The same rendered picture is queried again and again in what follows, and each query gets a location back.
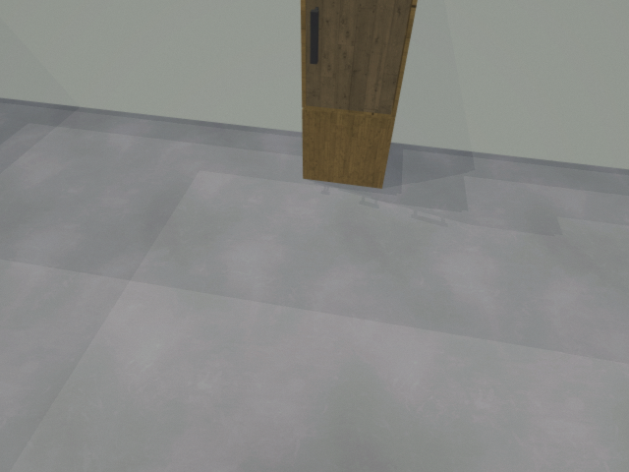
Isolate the cupboard door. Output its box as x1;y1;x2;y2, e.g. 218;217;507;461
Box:
306;0;411;115

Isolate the handle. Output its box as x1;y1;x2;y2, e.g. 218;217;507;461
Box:
311;7;319;64

